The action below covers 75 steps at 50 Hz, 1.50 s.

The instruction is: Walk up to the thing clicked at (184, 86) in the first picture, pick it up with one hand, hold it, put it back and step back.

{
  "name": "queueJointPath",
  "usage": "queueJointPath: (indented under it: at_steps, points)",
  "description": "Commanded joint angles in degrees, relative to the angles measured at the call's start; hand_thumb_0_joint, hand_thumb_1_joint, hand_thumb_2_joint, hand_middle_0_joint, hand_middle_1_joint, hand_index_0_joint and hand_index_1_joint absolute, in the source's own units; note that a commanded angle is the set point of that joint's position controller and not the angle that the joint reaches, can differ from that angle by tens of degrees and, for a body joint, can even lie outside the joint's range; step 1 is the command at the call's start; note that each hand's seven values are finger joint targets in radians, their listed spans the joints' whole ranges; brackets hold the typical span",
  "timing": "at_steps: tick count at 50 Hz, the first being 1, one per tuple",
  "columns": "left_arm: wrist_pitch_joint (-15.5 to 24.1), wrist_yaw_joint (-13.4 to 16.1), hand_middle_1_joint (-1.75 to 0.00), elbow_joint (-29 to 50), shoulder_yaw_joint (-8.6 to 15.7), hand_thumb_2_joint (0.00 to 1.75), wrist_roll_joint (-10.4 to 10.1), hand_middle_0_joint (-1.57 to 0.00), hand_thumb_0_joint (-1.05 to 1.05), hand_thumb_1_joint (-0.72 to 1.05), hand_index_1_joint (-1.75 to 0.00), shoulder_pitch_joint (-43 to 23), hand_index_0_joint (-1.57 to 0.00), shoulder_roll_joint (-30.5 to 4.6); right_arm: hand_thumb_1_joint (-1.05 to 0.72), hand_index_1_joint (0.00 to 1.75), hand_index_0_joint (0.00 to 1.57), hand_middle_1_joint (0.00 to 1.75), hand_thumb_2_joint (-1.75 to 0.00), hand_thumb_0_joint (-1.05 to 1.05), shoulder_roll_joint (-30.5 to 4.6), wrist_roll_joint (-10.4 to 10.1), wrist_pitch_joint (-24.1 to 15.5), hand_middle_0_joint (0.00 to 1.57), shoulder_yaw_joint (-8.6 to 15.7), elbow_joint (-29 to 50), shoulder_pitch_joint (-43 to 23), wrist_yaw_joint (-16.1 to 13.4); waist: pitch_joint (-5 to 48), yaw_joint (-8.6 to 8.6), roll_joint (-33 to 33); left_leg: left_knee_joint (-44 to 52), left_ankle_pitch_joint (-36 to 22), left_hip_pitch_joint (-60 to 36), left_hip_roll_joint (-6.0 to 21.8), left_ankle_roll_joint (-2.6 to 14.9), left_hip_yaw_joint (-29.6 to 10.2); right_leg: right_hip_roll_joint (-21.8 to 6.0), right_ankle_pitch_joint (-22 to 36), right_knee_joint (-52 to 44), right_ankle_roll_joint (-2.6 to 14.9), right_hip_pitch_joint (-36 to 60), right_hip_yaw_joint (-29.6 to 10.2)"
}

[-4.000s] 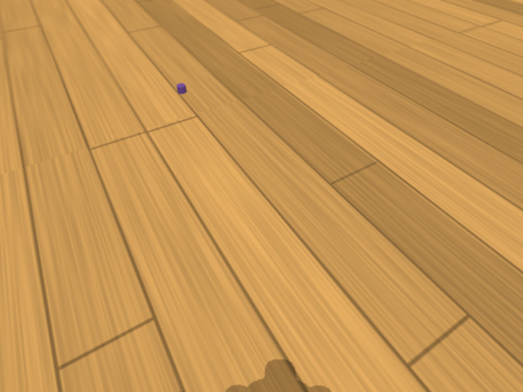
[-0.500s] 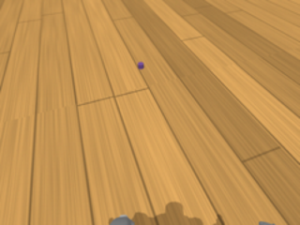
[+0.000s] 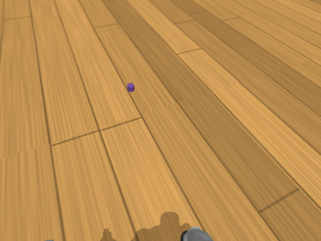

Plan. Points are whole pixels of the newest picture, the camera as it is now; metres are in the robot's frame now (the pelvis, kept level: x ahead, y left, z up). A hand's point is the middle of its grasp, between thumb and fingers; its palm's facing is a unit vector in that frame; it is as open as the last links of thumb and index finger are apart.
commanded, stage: walk up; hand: left
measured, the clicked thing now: (130, 87) +1.51 +0.23 -0.75
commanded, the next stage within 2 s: none
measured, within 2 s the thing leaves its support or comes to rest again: neither
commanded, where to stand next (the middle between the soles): +1.14 -0.02 m, yaw +2 degrees
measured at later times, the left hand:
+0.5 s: hand (78, 193) +0.30 +0.25 -0.13, palm faces +0.03 -0.93 -0.37, open 7.3 cm
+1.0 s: hand (98, 122) +0.58 +0.24 -0.14, palm faces -0.05 -0.91 -0.40, open 7.3 cm
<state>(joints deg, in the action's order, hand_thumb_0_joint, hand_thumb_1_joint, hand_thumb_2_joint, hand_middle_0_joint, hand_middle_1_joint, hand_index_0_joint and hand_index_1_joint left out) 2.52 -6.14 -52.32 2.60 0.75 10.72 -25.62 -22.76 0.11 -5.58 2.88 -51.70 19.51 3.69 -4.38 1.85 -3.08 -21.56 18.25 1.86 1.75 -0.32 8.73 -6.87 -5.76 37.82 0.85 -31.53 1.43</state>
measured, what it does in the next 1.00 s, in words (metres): walks ahead: right foot, then left foot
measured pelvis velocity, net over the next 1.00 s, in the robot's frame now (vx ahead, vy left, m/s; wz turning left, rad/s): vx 0.51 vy -0.05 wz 0.00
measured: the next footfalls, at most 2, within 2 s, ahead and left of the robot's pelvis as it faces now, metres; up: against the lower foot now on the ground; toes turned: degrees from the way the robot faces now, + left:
right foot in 0.10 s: +0.24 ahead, -0.14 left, +0.00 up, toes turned -5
left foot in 0.56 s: +0.48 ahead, +0.11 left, +0.00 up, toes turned +8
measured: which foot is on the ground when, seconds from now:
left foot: down 0.00-0.12, up 0.14-0.54, down 0.56-1.00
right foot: up 0.00-0.08, down 0.10-0.60, up 0.62-0.98, down 1.00-1.00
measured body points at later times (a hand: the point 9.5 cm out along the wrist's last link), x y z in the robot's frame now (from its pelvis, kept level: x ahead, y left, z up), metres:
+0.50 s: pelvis +0.27 -0.03 +0.00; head +0.29 -0.04 +0.45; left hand +0.30 +0.30 -0.11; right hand +0.37 -0.35 -0.11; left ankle +0.42 +0.12 -0.71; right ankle +0.20 -0.13 -0.74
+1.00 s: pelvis +0.51 -0.05 -0.02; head +0.51 -0.07 +0.43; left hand +0.58 +0.29 -0.11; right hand +0.56 -0.38 -0.13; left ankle +0.44 +0.11 -0.74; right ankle +0.61 -0.18 -0.74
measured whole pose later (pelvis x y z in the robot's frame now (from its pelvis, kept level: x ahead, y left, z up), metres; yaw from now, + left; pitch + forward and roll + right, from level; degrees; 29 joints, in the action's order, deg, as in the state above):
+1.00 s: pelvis +0.51 -0.05 -0.02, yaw +0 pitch -2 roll +3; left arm 3.9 -5.5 -52.8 3.9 1.3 15.8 -25.5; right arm -25.0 0.6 -3.8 3.4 -50.4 18.5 3.6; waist -2.1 0.9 -0.4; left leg -32.3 23.3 6.4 4.3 -0.8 6.4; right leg -6.2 -9.1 34.4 0.5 -23.7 2.2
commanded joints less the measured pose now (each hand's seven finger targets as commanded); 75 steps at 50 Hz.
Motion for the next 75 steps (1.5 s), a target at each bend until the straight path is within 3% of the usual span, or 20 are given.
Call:
queueJointPath:
  at_steps: [1,4,5,6,7,12,25,28,29,30,31,35,49,52,57,66,70,71,73,75]
  points:
    - [1.4,0.4,-0.30,5.6,2.9,0.90,-0.4,-0.20,0.00,0.90,-0.30,-6.4,-0.20,-8.0,-0.90,0.30,0.20,0.30,-0.90,0.00,-17.0,-0.2,-1.0,0.20,5.2,5.1,-2.7,-1.8,3.3,-0.31,9.7,4.8,-19.2,4.0,12.5,9.24,-6.6,3.0,3.4,-4.7,1.32,9.8,3.0]
    - [2.0,1.5,-0.30,2.4,4.8,0.90,-0.4,-0.20,0.00,0.90,-0.30,3.9,-0.20,-11.1,-0.90,0.30,0.20,0.30,-0.90,0.00,-14.7,0.5,-0.7,0.20,4.1,5.6,-1.9,-2.6,9.1,-6.48,1.4,-16.7,-25.9,7.9,9.6,6.26,-4.4,4.4,-3.1,-8.1,3.66,27.9,2.0]
    - [2.4,2.3,-0.30,1.2,6.4,0.90,0.1,-0.20,0.00,0.90,-0.30,11.3,-0.20,-14.8,-0.90,0.30,0.20,0.30,-0.90,0.00,-11.8,0.5,-0.8,0.20,2.9,5.8,1.6,-2.4,14.6,-9.08,-7.2,-32.6,-17.0,16.1,5.1,4.82,-2.1,-0.9,-13.4,-11.3,4.96,39.0,-6.4]
    - [2.7,2.9,-0.30,1.7,7.6,0.90,-0.2,-0.20,0.00,0.90,-0.30,13.6,-0.20,-20.5,-0.90,0.30,0.20,0.30,-0.90,0.00,-10.3,-0.9,-0.8,0.20,2.4,6.7,4.3,-2.2,17.5,-8.91,-16.9,-47.3,7.5,33.6,-3.3,2.10,-2.3,-17.2,-17.2,-20.0,11.70,51.0,-36.9]
    - [2.6,3.2,-0.30,2.3,7.3,0.90,-1.3,-0.20,0.00,0.90,-0.30,12.0,-0.20,-19.9,-0.90,0.30,0.20,0.30,-0.90,0.00,-15.1,-0.4,-0.4,0.20,3.2,5.2,-0.1,-2.9,14.1,-9.56,-8.6,-51.0,10.6,36.4,0.3,2.24,-9.3,-19.2,-17.1,-22.2,14.88,45.9,-40.6]
    - [3.3,3.8,-0.30,4.6,4.5,0.90,-1.4,-0.20,0.00,0.90,-0.30,1.5,-0.20,-11.4,-0.90,0.30,0.20,0.30,-0.90,0.00,-13.0,-0.2,0.9,0.20,3.2,1.0,2.5,-1.5,2.5,-1.88,-4.6,-41.5,-2.9,27.9,4.4,2.06,-11.5,-6.6,-3.2,-23.8,9.23,21.7,-10.2]
    - [3.2,3.2,-0.30,6.2,5.0,0.90,-0.3,-0.20,0.00,0.90,-0.30,6.3,-0.20,-13.3,-0.90,0.30,0.20,0.30,-0.90,0.00,-10.3,1.0,0.2,0.20,3.6,5.4,-11.9,0.6,1.8,-4.74,-2.1,-10.2,-12.7,21.0,3.1,1.04,-4.9,-6.3,2.2,-19.4,9.71,24.8,-2.4]
    - [2.7,3.9,-0.30,7.3,3.8,0.90,-0.5,-0.20,0.00,0.90,-0.30,6.6,-0.20,-11.7,-0.90,0.30,0.20,0.30,-0.90,0.00,-14.0,1.9,-0.2,0.20,5.1,1.8,0.8,-0.4,8.0,2.01,6.3,-6.4,-6.8,0.2,0.0,4.89,-4.5,-2.2,12.4,2.0,6.79,18.3,1.3]
    - [2.6,4.2,-0.30,7.8,2.3,0.90,-1.1,-0.20,0.00,0.90,-0.30,9.1,-0.20,-8.1,-0.90,0.30,0.20,0.30,-0.90,0.00,-18.6,2.9,-0.3,0.20,6.7,1.1,7.5,-1.1,12.1,4.81,17.1,-3.5,-0.6,-10.1,9.6,8.38,-18.1,2.1,2.9,18.0,3.98,7.0,4.2]
    - [2.3,4.5,-0.30,7.5,2.8,0.90,-2.1,-0.20,0.00,0.90,-0.30,11.3,-0.20,-8.0,-0.90,0.30,0.20,0.30,-0.90,0.00,-21.7,2.1,-0.6,0.20,7.4,2.9,8.1,-1.6,13.3,4.49,19.9,5.0,7.0,-16.5,22.7,14.64,-45.1,11.2,-23.2,29.1,1.69,-7.4,1.8]
    - [2.0,5.1,-0.30,6.2,3.3,0.90,-1.4,-0.20,0.00,0.90,-0.30,9.1,-0.20,-13.0,-0.90,0.30,0.20,0.30,-0.90,0.00,-21.6,-0.3,-0.3,0.20,7.9,3.5,6.0,-1.6,13.5,4.29,11.1,6.4,9.3,-13.2,24.7,17.53,-46.0,6.3,-24.2,33.6,2.53,-7.6,-5.0]
    - [1.9,3.8,-0.30,3.1,2.9,0.90,-1.3,-0.20,0.00,0.90,-0.30,11.5,-0.20,-11.1,-0.90,0.30,0.20,0.30,-0.90,0.00,-15.0,-1.0,-0.5,0.20,4.5,5.7,-3.4,-2.2,3.4,-1.96,9.4,6.6,-5.4,6.5,15.7,11.75,-18.5,0.6,-15.3,24.4,0.97,0.3,-5.6]
    - [3.0,2.1,-0.30,0.8,5.3,0.90,0.5,-0.20,0.00,0.90,-0.30,11.6,-0.20,-11.8,-0.90,0.30,0.20,0.30,-0.90,0.00,-13.8,0.4,0.0,0.20,3.7,7.3,-6.6,-1.3,5.2,-6.69,2.3,-11.3,0.4,20.2,8.7,8.11,-6.2,3.6,-6.1,-5.5,0.52,27.7,2.7]
    - [4.0,3.9,-0.30,1.9,6.8,0.90,-0.3,-0.20,0.00,0.90,-0.30,17.0,-0.20,-20.9,-0.90,0.30,0.20,0.30,-0.90,0.00,-13.7,0.4,0.6,0.20,3.0,7.4,-6.8,-2.3,5.9,-9.33,-10.1,-48.0,12.8,40.2,-0.9,2.17,-10.0,-20.2,-20.2,-24.5,13.81,35.4,-40.8]
    - [3.9,4.7,-0.30,4.6,4.4,0.90,-1.1,-0.20,0.00,0.90,-0.30,7.0,-0.20,-13.1,-0.90,0.30,0.20,0.30,-0.90,0.00,-12.9,-0.3,1.5,0.20,3.3,2.2,-1.0,-1.1,2.0,-2.95,-7.4,-39.0,-0.7,30.7,2.9,1.56,-11.6,-8.3,-3.1,-22.7,10.25,22.6,-10.8]
    - [3.9,4.5,-0.30,7.1,4.6,0.90,-0.4,-0.20,0.00,0.90,-0.30,8.0,-0.20,-13.9,-0.90,0.30,0.20,0.30,-0.90,0.00,-10.4,0.9,1.4,0.20,3.5,5.6,-9.9,0.7,1.9,-4.77,-4.1,-14.5,-10.3,22.5,3.1,0.89,-6.5,-8.6,-3.1,-19.9,10.56,21.5,-3.5]
    - [3.2,4.6,-0.30,7.8,3.9,0.90,-0.3,-0.20,0.00,0.90,-0.30,6.1,-0.20,-13.3,-0.90,0.30,0.20,0.30,-0.90,0.00,-12.2,0.9,0.8,0.20,4.6,3.2,-2.2,0.2,3.9,0.51,1.5,-9.6,-8.7,5.6,-0.4,2.79,-3.2,-6.3,0.5,-7.3,7.99,14.4,-0.4]
    - [3.0,4.6,-0.30,7.7,2.8,0.90,-0.2,-0.20,0.00,0.90,-0.30,8.6,-0.20,-10.6,-0.90,0.30,0.20,0.30,-0.90,0.00,-14.9,1.2,0.4,0.20,5.7,1.5,3.8,-0.5,7.6,3.23,9.6,-7.2,-2.7,-4.2,0.8,5.13,-7.4,-2.7,3.6,7.5,6.06,9.6,2.4]
    - [2.4,5.2,-0.30,7.6,2.9,0.90,-1.2,-0.20,0.00,0.90,-0.30,10.1,-0.20,-10.5,-0.90,0.30,0.20,0.30,-0.90,0.00,-22.4,0.1,-0.1,0.20,7.5,4.0,7.0,-1.5,9.6,4.02,16.2,7.4,9.3,-8.5,23.4,16.33,-48.1,7.6,-25.9,30.7,2.19,-7.2,-0.9]
    - [1.8,5.4,-0.30,6.1,2.6,0.90,-1.1,-0.20,0.00,0.90,-0.30,8.3,-0.20,-12.4,-0.90,0.30,0.20,0.30,-0.90,0.00,-18.9,-0.7,0.2,0.20,6.2,5.1,1.0,-1.8,2.4,0.72,6.9,7.0,7.1,3.5,19.9,14.74,-34.7,2.8,-19.1,32.5,2.15,-5.7,-7.2]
